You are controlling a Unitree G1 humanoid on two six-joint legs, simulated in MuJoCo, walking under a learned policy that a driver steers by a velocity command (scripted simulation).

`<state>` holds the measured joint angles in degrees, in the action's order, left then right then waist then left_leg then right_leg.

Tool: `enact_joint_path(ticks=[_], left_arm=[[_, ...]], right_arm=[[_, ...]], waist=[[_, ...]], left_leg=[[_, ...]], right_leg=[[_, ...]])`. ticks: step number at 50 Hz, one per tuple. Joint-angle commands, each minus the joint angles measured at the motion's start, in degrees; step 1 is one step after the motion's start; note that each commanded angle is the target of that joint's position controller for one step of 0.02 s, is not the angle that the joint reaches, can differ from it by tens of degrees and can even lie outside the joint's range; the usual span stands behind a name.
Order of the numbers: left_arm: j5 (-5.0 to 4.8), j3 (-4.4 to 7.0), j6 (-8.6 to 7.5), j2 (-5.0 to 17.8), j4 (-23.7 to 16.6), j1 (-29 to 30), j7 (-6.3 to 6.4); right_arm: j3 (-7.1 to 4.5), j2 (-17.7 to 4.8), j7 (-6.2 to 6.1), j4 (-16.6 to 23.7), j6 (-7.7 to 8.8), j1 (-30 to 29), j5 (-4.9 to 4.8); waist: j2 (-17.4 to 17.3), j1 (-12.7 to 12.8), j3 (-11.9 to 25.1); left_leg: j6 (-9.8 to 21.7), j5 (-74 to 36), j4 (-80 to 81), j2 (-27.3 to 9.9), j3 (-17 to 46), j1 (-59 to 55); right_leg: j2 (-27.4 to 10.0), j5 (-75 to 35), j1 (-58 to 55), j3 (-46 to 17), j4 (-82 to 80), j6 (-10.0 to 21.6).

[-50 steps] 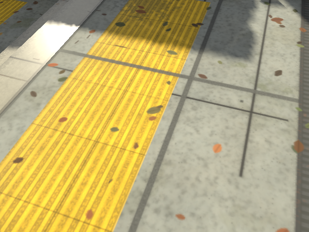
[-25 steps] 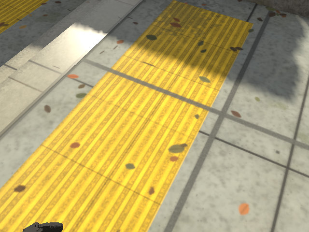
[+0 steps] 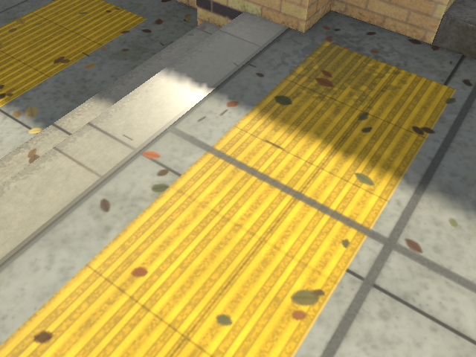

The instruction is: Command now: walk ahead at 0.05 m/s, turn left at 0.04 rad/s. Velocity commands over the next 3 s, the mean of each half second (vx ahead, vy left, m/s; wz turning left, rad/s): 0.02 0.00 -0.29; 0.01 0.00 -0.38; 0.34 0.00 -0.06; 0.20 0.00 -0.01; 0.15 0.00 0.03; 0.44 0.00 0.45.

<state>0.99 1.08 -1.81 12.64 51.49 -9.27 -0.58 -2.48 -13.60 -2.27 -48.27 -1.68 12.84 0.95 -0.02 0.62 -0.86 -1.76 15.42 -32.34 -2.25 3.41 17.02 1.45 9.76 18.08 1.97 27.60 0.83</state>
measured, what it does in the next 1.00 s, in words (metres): steps on the spot, turning right: left foot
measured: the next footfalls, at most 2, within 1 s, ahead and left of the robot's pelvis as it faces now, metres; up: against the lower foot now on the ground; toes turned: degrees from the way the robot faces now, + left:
left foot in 0.76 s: +0.14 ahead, +0.11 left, +0.00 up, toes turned -26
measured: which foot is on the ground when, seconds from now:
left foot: down 0.00-0.34, up 0.36-0.74, down 0.76-1.00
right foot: down 0.00-0.76, up 0.78-1.00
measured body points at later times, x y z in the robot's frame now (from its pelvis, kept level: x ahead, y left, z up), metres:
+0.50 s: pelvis +0.04 -0.01 +0.00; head +0.08 -0.04 +0.45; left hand +0.21 +0.24 -0.10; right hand +0.12 -0.32 -0.11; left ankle +0.03 +0.14 -0.65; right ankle +0.06 -0.10 -0.73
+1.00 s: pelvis +0.05 +0.03 +0.01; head +0.08 +0.04 +0.46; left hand +0.28 +0.24 -0.12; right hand +0.05 -0.26 -0.09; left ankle +0.10 +0.13 -0.73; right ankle -0.03 -0.10 -0.69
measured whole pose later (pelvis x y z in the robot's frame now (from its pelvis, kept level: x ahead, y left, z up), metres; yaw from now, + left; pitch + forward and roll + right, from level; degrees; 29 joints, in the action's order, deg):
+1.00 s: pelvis +0.05 +0.03 +0.01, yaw -24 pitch +1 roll -1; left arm -0.5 4.6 2.6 17.8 44.6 -11.6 1.9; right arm -2.4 -13.3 -1.7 -45.7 1.1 11.4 0.5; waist 2.4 -0.9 -0.9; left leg 1.3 12.7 -25.3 0.2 1.6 13.6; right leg 1.4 23.6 22.2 -5.9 49.2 -4.8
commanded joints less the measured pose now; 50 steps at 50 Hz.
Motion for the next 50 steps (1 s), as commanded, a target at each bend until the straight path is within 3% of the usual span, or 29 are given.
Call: enact_joint_path(ticks=[1, 4, 6, 8, 11, 13, 15, 16, 17, 18, 19, 20, 21, 22, 25, 28, 34, 37, 38, 39, 40, 41, 42, 44, 46, 47, 48, 49, 50], left_arm=[[-0.2, 1.24, -0.34, 5.7, -2.6, 1.0, 0.9], [-0.4, 1.5, -0.15, 6.5, -1.5, -0.3, 1.24], [-1.17, 2.14, -0.08, 8.0, -2.9, 2.1, 1.26], [-1.64, 2.55, 0.28, 7.9, -4.0, 2.9, 1.22], [-1.48, 3.1, 1.19, 7.2, -5.4, 2.6, 0.84], [-1.47, 3.27, 1.9, 6.3, -5.9, 1.3, 0.25], [-1.77, 3.54, 2.35, 6.3, -5.9, -0.2, -0.36], [-1.57, 4.05, 2.51, 7.5, -5.8, -1.1, -0.39], [-1.18, 5.47, 2.56, 12.4, -6.6, -1.7, 0.1], [-0.23, 6.48, 2.27, 17.3, -6.4, -5.6, -0.11], [0.38, 5.18, 1.09, 14.6, -6.5, -8.3, -0.21], [-0.03, 4.93, 0.25, 13.6, -7.4, -5.6, 0.09], [-0.93, 5.1, 0.01, 13.7, -8.5, -2.6, 0.52], [-1.71, 5.01, 0.26, 13.4, -9.2, -0.6, 1.03], [-1.58, 4.91, 1.67, 12.8, -9.7, -0.5, 2.08], [-1.79, 5.49, 2.37, 13.7, -10.4, -0.8, 2.77], [-1.89, 5.99, 3.56, 13.9, -12.3, 1.4, 2.71], [-2.42, 5.29, 4.32, 12.2, -12.9, 2.0, 3.17], [-2.0, 4.64, 4.38, 10.3, -12.7, -0.3, 3.29], [-1.6, 4.06, 3.89, 7.8, -13.3, -2.5, 3.13], [-1.06, 5.29, 2.99, 11.8, -14.0, -0.8, 3.05], [-1.32, 6.29, 2.81, 14.7, -12.9, -1.8, 2.91], [-1.52, 6.53, 3.2, 14.4, -11.4, -3.1, 2.95], [-1.13, 5.89, 4.09, 11.5, -9.8, -4.5, 3.22], [-1.51, 4.94, 4.03, 9.1, -10.3, -3.3, 2.98], [-1.56, 4.4, 3.91, 8.0, -10.7, -2.2, 2.89], [-1.36, 3.66, 3.73, 6.7, -10.7, -1.7, 2.63], [-1.4, 3.04, 3.47, 5.7, -11.0, -0.2, 2.26], [-1.71, 3.02, 3.16, 6.4, -11.6, 1.5, 1.96]], right_arm=[[-1.39, -5.9, -0.09, 1.6, 1.46, 0.4, 0.23], [-1.73, -6.6, -0.01, 0.9, 3.17, 1.2, -0.33], [-2.72, -9.1, -0.75, 1.0, 3.15, 2.2, -0.85], [-3.34, -10.0, -1.67, 1.1, 2.61, 3.9, -0.9], [-3.95, -10.7, -2.75, 2.0, 1.87, 4.1, -0.84], [-4.0, -10.5, -3.07, 3.6, 1.78, 0.0, -1.15], [-4.35, -11.3, -3.05, 4.6, 1.6, -3.4, -1.67], [-4.55, -11.3, -2.91, 4.2, 1.58, -2.5, -1.86], [-4.4, -9.7, -2.58, 4.3, 1.65, -0.1, -1.09], [-3.39, -6.9, -2.65, 7.5, 1.73, -4.9, -0.28], [-3.26, -6.7, -2.38, 7.4, 1.95, -5.6, -0.36], [-3.35, -7.2, -1.94, 7.0, 2.03, -4.4, -1.1], [-3.53, -7.4, -2.0, 6.0, 1.99, -3.9, -1.23], [-3.79, -8.3, -2.31, 5.9, 1.95, -4.2, -0.8], [-3.44, -6.7, -2.15, 6.0, 2.22, -3.8, -1.06], [-2.88, -5.9, -1.84, 6.3, 2.56, -5.1, -1.37], [-3.16, -7.7, -0.2, 6.5, 3.49, -4.9, -1.83], [-3.44, -8.1, 0.88, 5.0, 4.25, -0.6, -1.56], [-3.99, -10.7, 0.84, 5.3, 4.17, 0.1, -0.54], [-4.7, -15.3, 0.53, 6.4, 3.55, -1.8, 0.83], [-4.41, -14.0, 0.8, 7.2, 3.72, -2.3, 2.62], [-3.65, -11.6, 0.75, 8.3, 4.07, -5.0, 1.99], [-3.17, -9.8, 0.71, 8.5, 4.19, -7.7, 0.84], [-2.1, -7.6, 0.66, 8.3, 4.22, -8.3, -0.66], [-1.48, -6.7, 0.57, 7.3, 3.92, -6.8, -0.43], [-1.38, -6.7, 0.45, 6.8, 3.78, -6.0, -0.26], [-1.33, -6.8, 0.36, 6.2, 3.6, -4.6, -0.29], [-1.65, -8.3, 0.31, 5.6, 3.3, -3.3, -0.56], [-2.35, -10.9, 0.27, 5.0, 2.91, -1.4, -0.86]], waist=[[-5.9, 0.3, -1.6], [-4.6, -0.2, 0.0], [-3.8, -1.3, 1.2], [-5.0, -2.0, 2.5], [-7.9, -2.2, 3.7], [-10.5, -0.9, 3.7], [-8.4, 0.6, 3.2], [-5.9, 0.9, 3.3], [5.6, -0.5, 4.2], [19.3, 2.3, 4.7], [12.8, 3.4, 8.8], [8.0, 1.9, 8.4], [3.4, 0.7, 7.6], [2.1, 0.3, 6.8], [4.7, -0.6, 7.2], [6.2, 0.1, 7.3], [9.8, 0.1, 5.8], [8.7, -2.1, 6.7], [3.7, -1.3, 7.3], [-10.9, 1.8, 5.7], [-14.3, -0.1, 5.0], [-9.7, 0.8, 3.9], [-7.5, 2.0, 2.7], [-6.9, 1.7, 1.9], [-8.0, 1.0, 1.8], [-8.9, 0.4, 2.3], [-9.4, -0.6, 3.8], [-10.8, -2.0, 3.4], [-12.4, -3.5, 2.0]], left_leg=[[3.9, 9.0, 10.5, -2.2, 3.2, 3.5], [2.9, -2.1, 7.4, -1.8, 1.6, -1.4], [4.0, -7.6, 5.1, -2.5, 1.4, -4.6], [6.3, -13.8, 4.8, -5.5, 3.2, -6.9], [10.7, -24.6, 5.1, -13.1, 8.1, -9.7], [12.6, -28.3, 5.3, -17.2, 9.8, -8.4], [10.0, -25.7, 3.1, -15.5, 5.8, -4.4], [7.1, -20.0, -0.2, -12.6, 2.2, -1.7], [2.1, -8.6, -12.2, -6.2, -5.1, 4.2], [-2.1, 17.9, -26.5, 4.8, -7.5, 18.1], [-1.8, 25.2, -36.7, 3.7, 1.4, 20.4], [-1.3, 22.2, -40.2, 2.6, 2.7, 21.7], [-1.2, 18.0, -39.5, 1.8, 2.6, 21.9], [-1.4, 14.2, -36.9, 0.9, 2.9, 22.0], [-2.2, 9.3, -28.0, 2.3, 1.4, 16.5], [-3.0, 6.9, -17.8, 3.6, 1.6, 13.4], [-2.2, 4.4, -4.5, 5.2, 1.7, 4.3], [0.2, -6.0, 10.2, 3.7, 0.0, -5.5], [2.9, -7.9, 13.1, -3.7, 6.2, -10.7], [10.0, -16.5, 15.4, -14.7, 19.5, -13.0], [17.6, -16.8, 17.5, -20.9, 27.6, -7.4], [17.8, -13.9, 17.4, -18.8, 24.3, -5.6], [15.1, -11.9, 16.4, -14.9, 18.6, -4.9], [13.2, -12.9, 15.4, -11.2, 13.3, -5.2], [13.1, -14.4, 15.2, -8.7, 9.2, -5.6], [13.1, -14.5, 14.8, -8.2, 8.3, -7.1], [12.6, -7.5, 15.6, -7.5, 7.7, -8.0], [12.4, 0.4, 16.8, -7.1, 8.1, -6.9], [12.9, 6.4, 17.9, -7.8, 9.7, -5.9]], right_leg=[[-2.8, 8.2, -2.0, -2.6, -4.0, 0.0], [-2.6, 0.4, -0.9, -2.9, -1.6, 1.0], [-2.0, -4.8, 2.1, -3.0, 1.8, 1.6], [-1.2, -6.8, 4.9, -2.9, 6.3, 1.5], [-0.8, -0.5, 9.7, -1.7, 13.4, 0.9], [-1.2, 12.8, 9.8, -0.6, 16.6, 1.4], [-1.1, 9.6, 4.2, 0.7, 10.7, 2.7], [-1.1, 1.3, -0.4, -0.9, 5.4, 3.8], [-7.6, -13.5, -5.8, -13.6, -1.9, 7.0], [-19.2, -25.3, -12.8, -34.1, -8.3, 17.5], [-21.2, -27.2, -17.0, -36.4, -8.0, 20.1], [-19.9, -28.3, -16.5, -31.3, -6.3, 18.6], [-17.2, -26.5, -15.2, -27.2, -5.8, 15.9], [-16.2, -24.9, -14.0, -25.4, -6.1, 14.2], [-12.0, -21.0, -10.9, -21.8, -7.4, 12.7], [-11.2, -14.7, -10.7, -22.8, -8.1, 12.5], [-10.0, -6.3, -5.6, -28.7, -9.2, 11.4], [-7.0, -4.7, -3.5, -26.9, -4.8, 7.6], [-3.8, 3.4, 1.2, -23.6, 0.9, 4.6], [5.9, 19.5, 10.8, -13.6, 12.4, 1.2], [5.6, 27.4, 13.6, -12.2, 25.4, -1.1], [4.1, 24.0, 13.3, -14.1, 32.8, -1.8], [3.9, 20.3, 13.4, -13.8, 35.8, -2.7], [3.6, 15.5, 13.2, -13.5, 38.8, -4.6], [2.5, 13.4, 10.7, -10.7, 33.0, -5.8], [1.1, 13.0, 9.4, -9.1, 27.6, -6.3], [-0.6, 12.4, 6.6, -6.7, 21.3, -6.5], [-1.1, 13.2, 3.8, -4.3, 16.0, -6.3], [-0.1, 15.7, 2.7, -1.9, 13.2, -6.0]])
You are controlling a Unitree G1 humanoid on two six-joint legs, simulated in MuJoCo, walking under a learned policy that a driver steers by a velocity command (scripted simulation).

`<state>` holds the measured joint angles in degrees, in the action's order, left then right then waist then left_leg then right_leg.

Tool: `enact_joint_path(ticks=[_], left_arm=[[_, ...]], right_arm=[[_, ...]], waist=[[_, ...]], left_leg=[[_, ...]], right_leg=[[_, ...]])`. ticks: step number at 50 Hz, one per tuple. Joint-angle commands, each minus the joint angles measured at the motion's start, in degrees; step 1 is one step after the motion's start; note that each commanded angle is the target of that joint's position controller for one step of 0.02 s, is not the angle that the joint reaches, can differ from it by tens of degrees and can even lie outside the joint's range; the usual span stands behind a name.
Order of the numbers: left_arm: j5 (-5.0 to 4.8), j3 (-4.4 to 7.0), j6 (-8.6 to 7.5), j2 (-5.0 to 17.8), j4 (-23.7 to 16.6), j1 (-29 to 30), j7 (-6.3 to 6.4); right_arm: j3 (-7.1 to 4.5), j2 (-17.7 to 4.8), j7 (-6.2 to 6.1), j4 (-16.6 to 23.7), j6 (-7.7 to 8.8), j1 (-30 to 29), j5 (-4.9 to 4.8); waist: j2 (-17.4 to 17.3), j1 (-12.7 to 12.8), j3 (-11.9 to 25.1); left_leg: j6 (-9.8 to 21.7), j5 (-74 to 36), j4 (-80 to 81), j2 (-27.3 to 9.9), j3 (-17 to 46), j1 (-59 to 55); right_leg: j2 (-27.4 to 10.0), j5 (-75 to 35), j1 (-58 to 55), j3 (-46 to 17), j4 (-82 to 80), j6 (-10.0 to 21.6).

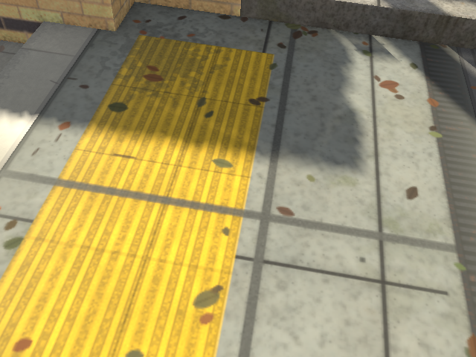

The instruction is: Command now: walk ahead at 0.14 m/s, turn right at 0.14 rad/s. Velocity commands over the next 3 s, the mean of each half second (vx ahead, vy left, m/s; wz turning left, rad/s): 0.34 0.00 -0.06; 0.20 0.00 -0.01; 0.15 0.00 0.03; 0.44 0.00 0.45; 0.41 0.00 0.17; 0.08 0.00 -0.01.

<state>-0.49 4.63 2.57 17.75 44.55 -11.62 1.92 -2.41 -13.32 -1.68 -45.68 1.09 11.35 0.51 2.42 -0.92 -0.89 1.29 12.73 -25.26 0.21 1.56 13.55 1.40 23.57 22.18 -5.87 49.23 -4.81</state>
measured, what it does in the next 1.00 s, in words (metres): walks ahead: right foot, then left foot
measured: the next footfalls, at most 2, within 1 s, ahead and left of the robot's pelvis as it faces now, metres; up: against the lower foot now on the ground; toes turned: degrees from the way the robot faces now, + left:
right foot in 0.12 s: +0.01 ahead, -0.13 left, +0.00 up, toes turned +1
left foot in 0.52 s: +0.33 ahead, +0.14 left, +0.00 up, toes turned +2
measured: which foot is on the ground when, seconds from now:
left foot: down 0.00-0.12, up 0.14-0.50, down 0.52-1.00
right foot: up 0.00-0.10, down 0.12-0.54, up 0.56-0.94, down 0.96-1.00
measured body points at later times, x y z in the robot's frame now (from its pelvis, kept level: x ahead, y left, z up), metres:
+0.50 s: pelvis +0.15 +0.02 -0.02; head +0.18 +0.02 +0.43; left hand +0.09 +0.29 -0.14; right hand +0.38 -0.22 -0.09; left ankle +0.29 +0.14 -0.73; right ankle -0.03 -0.13 -0.74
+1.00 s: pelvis +0.31 +0.04 -0.01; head +0.33 +0.04 +0.44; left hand +0.46 +0.30 -0.11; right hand +0.41 -0.22 -0.14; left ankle +0.29 +0.14 -0.74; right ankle +0.38 -0.09 -0.75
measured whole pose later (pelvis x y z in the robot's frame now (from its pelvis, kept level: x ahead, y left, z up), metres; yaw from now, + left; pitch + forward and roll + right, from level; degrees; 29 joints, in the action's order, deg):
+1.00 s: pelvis +0.31 +0.04 -0.01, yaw +0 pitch +0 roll +2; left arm 0.8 2.4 -0.1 14.7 44.4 -8.9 1.9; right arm -1.0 -14.8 0.9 -51.3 3.2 10.8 0.8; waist 1.4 -1.5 -0.9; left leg 2.8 15.0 -24.9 3.6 -4.0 10.5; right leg -3.6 9.0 19.6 -2.4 27.6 -1.5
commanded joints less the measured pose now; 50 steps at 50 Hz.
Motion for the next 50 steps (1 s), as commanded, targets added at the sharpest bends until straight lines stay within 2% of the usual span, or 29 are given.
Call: enact_joint_path(ticks=[1, 3, 5, 6, 7, 8, 9, 10, 12, 13, 17, 22, 24, 25, 26, 27, 28, 29, 30, 31, 32, 34, 37, 40, 44, 47, 48, 49, 50], left_arm=[[-0.59, -0.27, -1.6, 2.7, -4.8, 4.2, -0.73], [-1.04, -0.03, -2.63, 3.6, -3.3, 1.5, -1.06], [-0.86, 0.05, -3.59, 3.3, -0.8, -3.4, -1.09], [-0.74, 0.23, -4.09, 4.2, 0.6, -9.0, -0.84], [-0.23, 1.65, -4.32, 9.8, 2.3, -14.4, -0.7], [0.29, 2.4, -5.03, 11.9, 2.4, -15.7, -1.43], [0.87, 1.43, -6.03, 8.6, 1.8, -13.3, -1.35], [0.63, 0.72, -6.7, 6.2, 1.3, -11.3, -1.28], [-0.14, 0.2, -6.92, 4.9, 0.8, -9.7, -1.38], [0.05, -0.08, -6.79, 4.2, 0.8, -9.8, -1.4], [0.02, 0.09, -6.38, 5.2, 1.0, -11.2, -1.31], [-0.95, 0.84, -6.7, 8.0, 2.1, -13.5, -1.41], [-0.97, 1.27, -6.45, 9.0, 2.1, -12.8, -1.48], [-0.82, 1.3, -6.18, 9.2, 2.1, -12.5, -1.43], [-0.47, 0.91, -5.95, 8.3, 2.2, -13.0, -1.22], [0.89, -0.24, -5.78, 5.7, 1.0, -13.8, -0.92], [0.36, -2.34, -6.55, -2.5, 0.1, -21.7, -0.96], [-0.83, -1.07, -7.41, 3.4, 1.5, -19.2, -0.99], [-1.89, -0.12, -7.49, 6.5, 0.4, -14.2, -1.1], [-1.26, -0.37, -7.39, 6.2, 0.1, -11.4, -0.89], [-0.25, -0.13, -7.01, 5.7, 0.0, -9.6, -0.61], [-0.15, -0.12, -5.44, 4.0, 0.7, -11.1, -0.44], [0.62, -0.51, -3.96, 1.9, 0.3, -10.6, 0.18], [1.12, -1.26, -3.63, 0.7, -1.0, -5.7, 0.05], [0.6, -0.86, -3.12, 2.6, -2.1, -0.6, -0.29], [1.17, -0.57, -3.13, 2.9, -2.4, -0.1, -0.25], [1.69, -0.32, -3.25, 4.1, -2.5, -0.1, -0.03], [1.7, 0.27, -3.23, 7.1, -3.0, -0.1, 0.44], [1.23, 0.56, -2.8, 9.0, -3.0, 1.5, 0.7]], right_arm=[[-2.9, -13.0, -0.31, 2.1, -0.17, 1.6, -0.67], [-3.02, -13.7, -0.25, 1.9, -0.38, 2.0, -1.73], [-2.34, -11.6, -0.06, 1.8, 0.1, 1.5, -2.14], [-1.23, -7.9, 0.34, 2.7, 0.88, -0.9, -1.52], [-0.02, -2.9, 0.86, 5.4, 2.34, -3.7, -0.78], [-0.9, -7.1, 0.87, 8.0, 3.62, -9.3, -1.66], [-2.09, -10.1, 1.11, 8.1, 4.16, -9.4, -2.72], [-2.24, -10.0, 1.59, 6.8, 4.37, -7.1, -2.89], [-2.35, -9.5, 2.39, 6.1, 4.74, -6.4, -1.95], [-2.13, -8.5, 2.82, 6.1, 4.92, -7.1, -1.62], [-0.5, -4.6, 4.15, 7.6, 5.0, -11.4, -1.36], [-0.61, -7.1, 4.85, 9.8, 4.61, -14.6, -2.13], [-1.32, -9.2, 4.73, 9.6, 4.47, -12.1, -1.99], [-2.1, -10.6, 4.34, 8.7, 4.31, -7.9, -1.84], [-3.29, -12.5, 3.81, 6.2, 4.04, 1.1, -1.86], [-4.21, -15.8, 3.12, 4.5, 3.89, 10.8, -1.17], [-4.8, -20.9, 3.62, 3.3, 3.87, 13.6, 0.42], [-3.3, -15.4, 3.79, 4.0, 4.19, 11.7, -0.05], [-2.52, -13.1, 3.67, 4.5, 4.34, 7.0, -0.24], [-1.99, -11.6, 3.61, 4.9, 4.41, 3.6, -0.15], [-1.67, -10.0, 3.77, 4.8, 4.46, 0.9, 0.06], [-1.3, -8.7, 3.92, 4.3, 5.02, -1.4, 0.89], [-1.06, -8.7, 3.49, 2.6, 5.74, -3.4, 0.8], [-1.06, -9.4, 2.63, 1.2, 4.82, -4.3, 0.64], [-1.09, -10.6, 2.43, -1.4, 3.33, -1.9, 0.36], [-0.5, -9.5, 2.45, -2.4, 2.42, -2.8, -0.67], [0.2, -7.6, 2.41, -3.1, 2.39, -0.9, -0.61], [0.73, -6.3, 2.41, -3.4, 2.65, 1.9, 0.61], [0.8, -5.7, 2.53, -4.4, 2.85, 7.6, 0.98]], waist=[[-15.2, -2.6, 1.0], [-13.2, -1.1, -0.6], [-10.5, 1.8, -0.8], [-7.0, 4.3, 1.4], [6.6, 5.1, 3.6], [10.3, 7.9, -1.9], [6.8, 6.5, -5.9], [6.4, 5.0, -6.1], [5.7, 4.2, -6.1], [4.7, 4.2, -5.7], [4.3, 5.2, -4.8], [4.5, 4.7, -6.6], [5.0, 2.5, -4.8], [4.9, -0.2, -1.7], [3.6, -4.5, 4.0], [-1.9, -8.2, 12.4], [-21.2, -3.4, 22.0], [-17.2, -4.6, 20.5], [-13.0, -3.7, 12.2], [-7.2, -2.1, 8.7], [-5.0, -0.6, 5.8], [-7.0, 2.1, 5.7], [-6.5, 4.0, 4.7], [-6.8, 3.0, 4.8], [-6.1, 0.7, 4.3], [-5.5, 2.0, 3.3], [-4.0, 2.0, 3.3], [0.1, 0.1, 4.9], [6.5, -3.8, 6.7]], left_leg=[[10.4, 13.2, 11.4, -11.3, 13.6, -2.0], [10.4, 18.3, 11.7, -11.9, 15.3, 0.2], [8.2, 17.4, 9.3, -10.1, 13.7, 6.5], [5.4, 14.9, 1.7, -7.6, 10.3, 13.5], [0.8, 13.4, -13.8, 0.9, -1.9, 24.1], [0.0, 19.5, -21.3, 0.2, -1.9, 32.2], [0.4, 17.3, -28.5, -3.0, 1.0, 35.9], [1.0, 13.6, -31.2, -4.2, 1.6, 37.4], [1.1, 6.1, -31.3, -6.1, 1.2, 39.3], [0.6, 2.7, -30.1, -6.1, 0.3, 37.6], [-1.7, -9.1, -17.4, -4.1, -3.4, 26.2], [0.1, -11.5, -7.5, -2.7, -2.6, 18.5], [1.8, -8.6, -6.3, -1.6, -3.4, 14.0], [3.1, -7.2, -5.7, 0.0, -4.7, 7.7], [4.6, -6.5, -5.5, 1.3, -5.7, -4.0], [7.6, -8.4, -7.1, -7.7, 4.2, -20.7], [16.6, 1.6, 2.5, -22.3, 33.7, -35.1], [15.7, -1.6, 8.2, -22.6, 39.7, -31.2], [14.1, -10.8, 6.8, -21.6, 29.6, -24.0], [13.3, -21.1, 6.1, -19.3, 21.6, -16.8], [12.6, -28.2, 6.6, -16.6, 15.7, -10.4], [12.4, -34.6, 9.3, -14.3, 9.8, -3.4], [13.5, -40.1, 11.6, -13.3, 4.7, 1.0], [12.1, -37.5, 12.0, -11.2, 0.6, 1.9], [11.8, -26.4, 11.5, -11.9, 2.1, -0.2], [9.6, -15.2, 7.7, -10.9, 3.5, 0.0], [6.8, -10.8, 5.6, -8.5, 3.2, 0.8], [3.9, -4.9, 2.1, -5.1, 1.5, 2.8], [1.7, 3.7, 1.5, -1.2, -0.9, 6.1]], right_leg=[[0.6, 3.4, -2.3, 7.2, -10.9, 0.3], [1.0, -2.5, -7.5, 8.4, -21.2, 3.2], [0.0, -7.9, -18.3, 7.1, -29.3, 7.2], [-5.5, -7.1, -27.5, 0.4, -30.4, 9.4], [-15.2, 1.5, -33.5, -14.7, -32.5, 14.5], [-23.4, 6.5, -29.0, -27.7, -39.5, 21.1], [-23.4, 8.6, -27.8, -27.5, -40.8, 21.8], [-20.8, 8.9, -28.5, -23.7, -41.2, 20.0], [-18.0, 0.5, -29.6, -17.1, -42.3, 17.4], [-16.3, -5.1, -28.2, -13.4, -42.8, 16.7], [-11.8, -16.9, -19.6, -2.5, -43.0, 15.4], [-15.6, -17.8, -19.0, -2.2, -42.8, 14.5], [-16.5, -27.8, -21.6, -1.5, -38.8, 13.4], [-15.2, -38.9, -21.9, 0.3, -32.5, 12.3], [-12.5, -46.0, -19.2, 2.9, -21.2, 10.6], [-9.4, -35.4, -8.6, 4.5, -3.5, 8.1], [2.1, 4.3, 9.4, 4.1, 17.9, 4.0], [0.7, 10.0, 13.2, -3.4, 25.3, 4.1], [-1.8, 7.2, 16.3, -1.4, 27.7, 4.3], [-4.6, 3.3, 14.6, 0.6, 25.6, 4.5], [-6.3, 0.9, 12.4, 1.4, 22.1, 4.3], [-7.7, -2.0, 5.4, 1.5, 18.1, 4.3], [-7.6, -6.4, 2.6, 2.1, 9.2, 3.0], [-7.5, -14.1, -0.8, 2.8, -3.4, 2.5], [-6.2, -17.0, -3.3, 3.0, -11.7, 2.6], [-5.0, -18.9, -8.7, 4.0, -21.6, 4.3], [-6.1, -25.8, -12.6, 2.2, -26.3, 5.3], [-10.3, -37.8, -17.5, -1.7, -25.4, 6.7], [-13.3, -38.4, -20.8, -4.9, -23.6, 10.3]])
